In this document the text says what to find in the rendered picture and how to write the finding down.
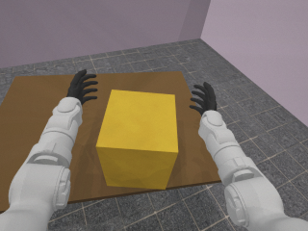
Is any robot right forearm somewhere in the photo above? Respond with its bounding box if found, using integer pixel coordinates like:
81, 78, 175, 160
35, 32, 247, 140
198, 110, 284, 212

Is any left robot hand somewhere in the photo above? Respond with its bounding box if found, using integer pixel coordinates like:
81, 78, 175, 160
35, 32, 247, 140
66, 69, 98, 106

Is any carton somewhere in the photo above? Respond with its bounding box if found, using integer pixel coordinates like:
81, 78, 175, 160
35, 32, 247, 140
96, 90, 179, 190

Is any right robot hand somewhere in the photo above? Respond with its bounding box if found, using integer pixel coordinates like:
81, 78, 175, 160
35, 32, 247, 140
189, 82, 218, 116

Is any robot left forearm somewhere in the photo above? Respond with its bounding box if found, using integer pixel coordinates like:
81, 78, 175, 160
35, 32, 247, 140
9, 97, 83, 206

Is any left robot upper arm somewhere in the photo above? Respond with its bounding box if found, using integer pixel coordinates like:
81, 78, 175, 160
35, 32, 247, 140
0, 163, 71, 231

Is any table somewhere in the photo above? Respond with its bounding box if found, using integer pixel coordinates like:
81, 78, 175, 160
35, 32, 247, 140
0, 71, 221, 231

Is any right robot upper arm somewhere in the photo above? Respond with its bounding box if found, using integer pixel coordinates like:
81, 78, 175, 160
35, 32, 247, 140
224, 176, 308, 231

